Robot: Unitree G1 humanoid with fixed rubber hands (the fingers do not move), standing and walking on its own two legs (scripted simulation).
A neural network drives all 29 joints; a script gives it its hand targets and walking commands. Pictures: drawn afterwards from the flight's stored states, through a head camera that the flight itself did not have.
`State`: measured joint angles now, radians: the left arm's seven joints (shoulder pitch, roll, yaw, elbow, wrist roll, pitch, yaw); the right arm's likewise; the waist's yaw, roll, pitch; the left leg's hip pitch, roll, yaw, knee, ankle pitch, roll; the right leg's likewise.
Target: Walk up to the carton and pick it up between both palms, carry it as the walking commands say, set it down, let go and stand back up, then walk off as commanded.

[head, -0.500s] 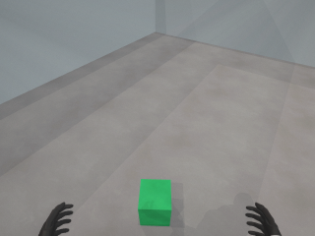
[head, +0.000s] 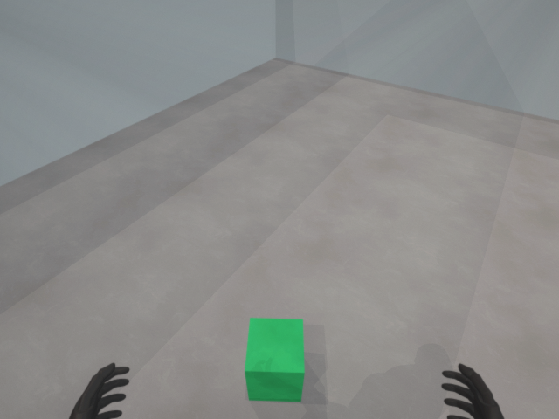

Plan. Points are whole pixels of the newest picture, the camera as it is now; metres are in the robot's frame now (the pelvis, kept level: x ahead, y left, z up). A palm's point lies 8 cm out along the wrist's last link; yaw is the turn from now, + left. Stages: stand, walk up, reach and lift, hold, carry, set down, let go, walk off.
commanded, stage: stand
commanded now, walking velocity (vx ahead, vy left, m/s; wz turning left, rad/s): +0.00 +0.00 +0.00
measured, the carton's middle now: (275, 360) +0.50 +0.01 -0.64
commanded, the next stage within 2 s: walk off in 0.06 s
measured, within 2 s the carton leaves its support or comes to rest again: neither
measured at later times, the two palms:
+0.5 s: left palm out of the picture +0.10 +0.27 -0.08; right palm out of the picture +0.14 -0.28 -0.08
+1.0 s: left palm (93, 315) +0.35 +0.36 -0.09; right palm (410, 413) +0.16 -0.18 -0.09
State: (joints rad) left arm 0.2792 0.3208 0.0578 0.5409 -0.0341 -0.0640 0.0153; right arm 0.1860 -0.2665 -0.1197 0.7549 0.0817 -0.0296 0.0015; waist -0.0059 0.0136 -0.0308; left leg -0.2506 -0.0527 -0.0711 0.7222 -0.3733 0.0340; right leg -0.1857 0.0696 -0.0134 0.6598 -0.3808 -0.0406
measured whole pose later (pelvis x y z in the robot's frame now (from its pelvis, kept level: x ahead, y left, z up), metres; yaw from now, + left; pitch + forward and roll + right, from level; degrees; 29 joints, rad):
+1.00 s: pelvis +0.19 +0.10 +0.00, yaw +3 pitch +6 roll -5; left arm 0.18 0.28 0.03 0.56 -0.03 0.01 0.00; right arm 0.46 -0.26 -0.12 0.85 0.08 -0.05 -0.02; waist -0.07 0.04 -0.01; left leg -0.31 -0.01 0.01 0.72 -0.50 0.08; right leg -0.74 0.01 -0.01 1.31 -0.54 0.00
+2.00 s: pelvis +0.56 +0.18 +0.02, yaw +5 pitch +11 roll -6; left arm -0.16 0.21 0.02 0.67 -0.03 -0.01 -0.03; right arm 0.62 -0.20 -0.12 0.94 0.08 -0.08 -0.06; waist -0.14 0.06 -0.02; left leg -0.44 0.06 0.00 0.57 -0.32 0.05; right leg -0.65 0.00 -0.02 1.40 -0.53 0.01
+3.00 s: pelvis +0.65 +0.23 +0.04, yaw +7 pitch +7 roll -10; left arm -0.12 0.11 -0.03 0.83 -0.02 0.08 0.01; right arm 0.73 -0.16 -0.12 0.97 0.06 -0.06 -0.08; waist -0.17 0.11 -0.06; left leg -0.34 0.06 -0.01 0.57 -0.23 -0.04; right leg -0.65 0.05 -0.02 1.32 -0.80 0.08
